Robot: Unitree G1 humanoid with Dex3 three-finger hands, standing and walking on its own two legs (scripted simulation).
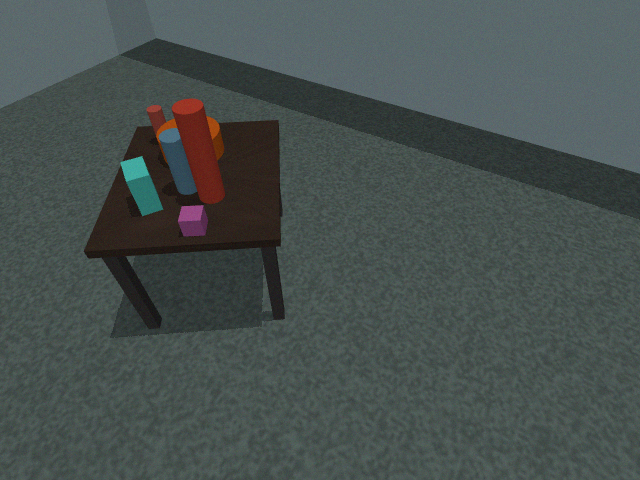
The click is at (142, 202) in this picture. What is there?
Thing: carton on end
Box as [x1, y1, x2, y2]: [120, 156, 162, 215]
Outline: 141,156 120,162 126,182 142,215 162,209 162,207
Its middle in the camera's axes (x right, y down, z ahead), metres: -0.52 -0.15 +1.14
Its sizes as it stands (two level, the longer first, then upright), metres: 0.098 0.061 0.129
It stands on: a support 0.46 m high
